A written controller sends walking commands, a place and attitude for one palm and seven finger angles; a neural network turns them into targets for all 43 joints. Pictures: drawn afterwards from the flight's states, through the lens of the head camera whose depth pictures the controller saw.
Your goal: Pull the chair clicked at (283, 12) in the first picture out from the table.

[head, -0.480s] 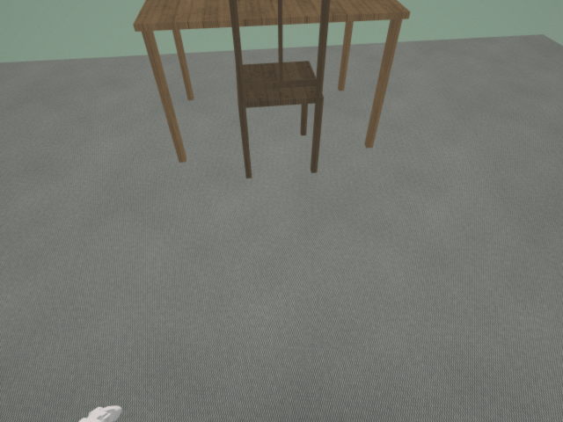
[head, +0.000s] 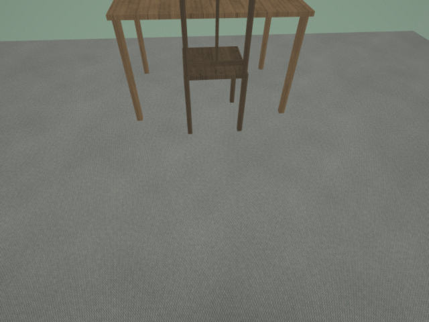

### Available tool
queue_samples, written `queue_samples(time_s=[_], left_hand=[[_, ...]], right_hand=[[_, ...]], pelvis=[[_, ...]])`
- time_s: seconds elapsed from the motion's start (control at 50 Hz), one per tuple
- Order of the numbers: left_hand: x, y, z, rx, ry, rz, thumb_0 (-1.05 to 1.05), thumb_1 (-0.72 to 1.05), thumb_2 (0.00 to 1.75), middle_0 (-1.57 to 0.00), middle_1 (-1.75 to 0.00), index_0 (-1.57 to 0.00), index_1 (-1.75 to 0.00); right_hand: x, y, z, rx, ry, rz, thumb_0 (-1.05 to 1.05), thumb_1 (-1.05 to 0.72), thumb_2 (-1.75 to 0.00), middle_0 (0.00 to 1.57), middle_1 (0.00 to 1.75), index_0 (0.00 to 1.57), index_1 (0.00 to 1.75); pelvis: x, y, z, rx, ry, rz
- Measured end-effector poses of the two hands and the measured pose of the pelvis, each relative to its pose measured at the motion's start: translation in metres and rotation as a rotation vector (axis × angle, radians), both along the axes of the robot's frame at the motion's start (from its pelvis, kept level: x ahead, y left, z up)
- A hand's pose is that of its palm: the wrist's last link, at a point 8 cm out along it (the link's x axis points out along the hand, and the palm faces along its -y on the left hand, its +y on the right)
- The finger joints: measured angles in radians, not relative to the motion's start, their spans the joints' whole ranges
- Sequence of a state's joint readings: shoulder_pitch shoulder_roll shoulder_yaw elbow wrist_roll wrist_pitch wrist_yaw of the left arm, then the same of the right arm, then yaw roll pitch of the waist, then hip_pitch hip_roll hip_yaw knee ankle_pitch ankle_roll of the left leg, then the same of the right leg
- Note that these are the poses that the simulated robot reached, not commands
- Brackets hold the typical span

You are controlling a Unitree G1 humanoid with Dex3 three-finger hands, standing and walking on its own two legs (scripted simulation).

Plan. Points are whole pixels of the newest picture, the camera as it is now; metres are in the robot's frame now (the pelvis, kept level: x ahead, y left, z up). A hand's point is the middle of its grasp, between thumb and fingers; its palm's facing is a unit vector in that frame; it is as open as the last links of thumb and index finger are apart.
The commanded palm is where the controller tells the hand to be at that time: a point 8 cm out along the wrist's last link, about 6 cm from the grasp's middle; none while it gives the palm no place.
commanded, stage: stand and wait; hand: left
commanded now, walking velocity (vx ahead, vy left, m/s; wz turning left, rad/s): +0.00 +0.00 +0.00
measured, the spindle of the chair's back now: (217, 32) +1.50 +0.08 -0.07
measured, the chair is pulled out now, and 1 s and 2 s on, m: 0.00 0.00 0.00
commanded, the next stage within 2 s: look at it before walking up in 0.34 s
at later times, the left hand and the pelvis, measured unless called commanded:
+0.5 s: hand out of the picture +0.06 +0.26 -0.15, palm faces -0.02 -0.95 -0.33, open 7.4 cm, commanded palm none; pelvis -0.01 +0.01 +0.00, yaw +0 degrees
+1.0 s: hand out of the picture +0.08 +0.26 -0.15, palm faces -0.03 -0.94 -0.33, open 7.4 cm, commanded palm none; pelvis +0.00 +0.01 +0.00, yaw +0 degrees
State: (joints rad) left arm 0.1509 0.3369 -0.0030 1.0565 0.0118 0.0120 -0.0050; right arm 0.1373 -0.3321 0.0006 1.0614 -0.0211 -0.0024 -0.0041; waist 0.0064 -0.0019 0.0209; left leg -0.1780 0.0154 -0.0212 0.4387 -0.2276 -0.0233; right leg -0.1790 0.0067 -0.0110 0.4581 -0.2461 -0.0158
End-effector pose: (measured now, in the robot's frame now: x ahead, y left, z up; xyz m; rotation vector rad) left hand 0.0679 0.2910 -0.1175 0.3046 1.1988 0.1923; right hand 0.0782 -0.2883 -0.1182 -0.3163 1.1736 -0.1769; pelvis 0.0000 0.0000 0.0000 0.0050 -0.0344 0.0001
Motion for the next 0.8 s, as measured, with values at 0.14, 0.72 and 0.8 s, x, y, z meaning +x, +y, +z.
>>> queue_samples(time_s=[0.14, 0.72, 0.8], left_hand=[[-0.012, 0.007, 0.001, 0.008, 0.027, 0.009, 0.01, 0.90, 0.90, -0.21, -0.30, -0.20, -0.30], [-0.007, 0.011, -0.001, -0.005, 0.036, -0.003, 0.01, 0.90, 0.90, -0.21, -0.30, -0.20, -0.30], [-0.005, 0.011, 0.000, -0.002, 0.033, -0.003, 0.01, 0.90, 0.90, -0.21, -0.30, -0.20, -0.30]], right_hand=[[-0.015, 0.000, -0.001, -0.002, 0.036, -0.011, 0.00, -0.91, -0.89, 0.20, 0.30, 0.20, 0.30], [-0.012, 0.008, 0.001, 0.001, 0.044, -0.015, 0.00, -0.91, -0.89, 0.20, 0.30, 0.20, 0.30], [-0.007, 0.008, 0.002, 0.001, 0.039, -0.014, 0.00, -0.91, -0.89, 0.20, 0.30, 0.20, 0.30]], pelvis=[[-0.004, 0.003, 0.001, -0.001, -0.001, 0.001], [-0.002, 0.011, 0.004, -0.001, 0.008, -0.001], [0.000, 0.011, 0.004, -0.001, 0.007, -0.001]])
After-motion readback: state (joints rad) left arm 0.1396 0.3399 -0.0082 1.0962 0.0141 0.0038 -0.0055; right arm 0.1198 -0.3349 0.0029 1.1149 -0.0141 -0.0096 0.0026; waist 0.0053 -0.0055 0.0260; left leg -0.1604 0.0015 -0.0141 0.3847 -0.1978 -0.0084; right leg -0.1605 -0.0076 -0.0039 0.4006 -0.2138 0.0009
